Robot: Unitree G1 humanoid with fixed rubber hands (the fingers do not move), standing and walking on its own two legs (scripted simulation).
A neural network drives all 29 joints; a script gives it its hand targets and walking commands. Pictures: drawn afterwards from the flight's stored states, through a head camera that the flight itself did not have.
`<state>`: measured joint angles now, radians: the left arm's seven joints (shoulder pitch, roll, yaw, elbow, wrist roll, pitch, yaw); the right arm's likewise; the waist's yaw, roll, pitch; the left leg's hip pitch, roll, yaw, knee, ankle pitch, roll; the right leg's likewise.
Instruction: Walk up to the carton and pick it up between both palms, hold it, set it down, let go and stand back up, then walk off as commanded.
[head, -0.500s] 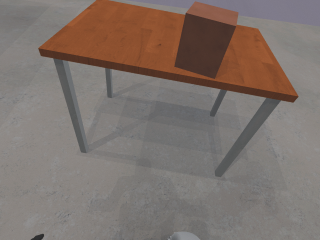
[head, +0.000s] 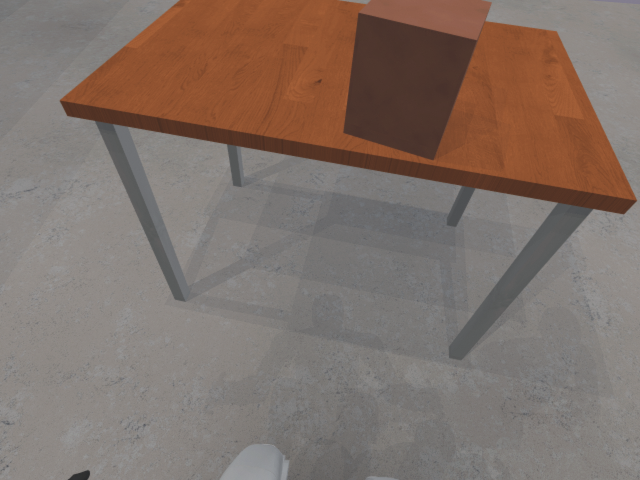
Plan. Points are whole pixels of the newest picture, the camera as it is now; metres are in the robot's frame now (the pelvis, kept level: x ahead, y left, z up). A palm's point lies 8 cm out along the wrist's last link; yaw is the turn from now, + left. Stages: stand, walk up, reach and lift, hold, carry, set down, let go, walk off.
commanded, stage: walk off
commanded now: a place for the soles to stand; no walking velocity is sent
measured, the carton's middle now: (412, 72) +0.73 -0.08 +0.14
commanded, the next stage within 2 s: stand in 1.26 s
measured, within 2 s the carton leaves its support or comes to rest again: neither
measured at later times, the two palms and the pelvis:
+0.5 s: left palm out of the picture +0.06 +0.25 -0.10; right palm out of the picture +0.07 -0.40 -0.09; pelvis +0.00 -0.08 -0.01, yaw -1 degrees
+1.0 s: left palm out of the picture +0.08 +0.25 -0.10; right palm out of the picture +0.08 -0.40 -0.10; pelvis +0.00 -0.07 -0.01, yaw +2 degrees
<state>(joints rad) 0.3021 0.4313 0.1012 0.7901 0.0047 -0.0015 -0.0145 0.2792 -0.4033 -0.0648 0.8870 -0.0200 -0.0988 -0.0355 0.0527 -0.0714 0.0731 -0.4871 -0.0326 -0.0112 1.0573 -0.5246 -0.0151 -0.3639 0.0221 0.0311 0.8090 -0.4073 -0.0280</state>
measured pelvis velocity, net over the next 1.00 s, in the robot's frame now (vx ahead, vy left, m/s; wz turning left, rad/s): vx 0.00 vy -0.07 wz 0.03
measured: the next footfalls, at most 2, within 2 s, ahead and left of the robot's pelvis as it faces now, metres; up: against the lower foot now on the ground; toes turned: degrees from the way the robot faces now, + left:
left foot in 0.06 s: +0.12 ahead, +0.11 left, +0.00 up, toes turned +0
right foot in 0.38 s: +0.04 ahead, -0.18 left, +0.00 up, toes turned +2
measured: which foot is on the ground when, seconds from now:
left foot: up 0.00-0.04, down 0.06-0.40, up 0.42-0.72, down 0.74-1.00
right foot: down 0.00-0.08, up 0.10-0.36, down 0.38-1.00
